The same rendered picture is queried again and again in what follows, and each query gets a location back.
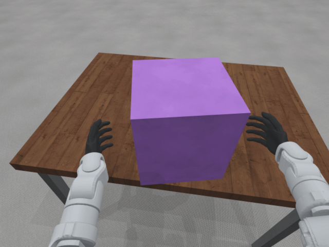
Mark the right robot hand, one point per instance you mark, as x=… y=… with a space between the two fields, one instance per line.
x=273 y=134

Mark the carton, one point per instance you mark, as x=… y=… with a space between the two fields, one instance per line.
x=187 y=117

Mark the left robot hand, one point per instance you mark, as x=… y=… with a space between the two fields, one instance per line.
x=94 y=141

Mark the left robot forearm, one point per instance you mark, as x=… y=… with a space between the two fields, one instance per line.
x=77 y=227

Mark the table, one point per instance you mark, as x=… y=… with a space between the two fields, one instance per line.
x=103 y=91

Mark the right robot forearm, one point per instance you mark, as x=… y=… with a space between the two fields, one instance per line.
x=307 y=185

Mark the robot right upper arm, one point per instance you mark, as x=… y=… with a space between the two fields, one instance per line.
x=315 y=231

